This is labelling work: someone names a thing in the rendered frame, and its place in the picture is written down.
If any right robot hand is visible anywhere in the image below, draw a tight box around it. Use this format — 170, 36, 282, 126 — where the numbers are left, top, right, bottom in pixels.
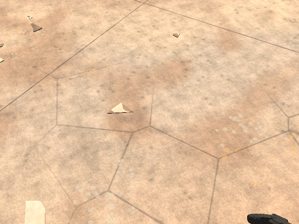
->
247, 214, 291, 224

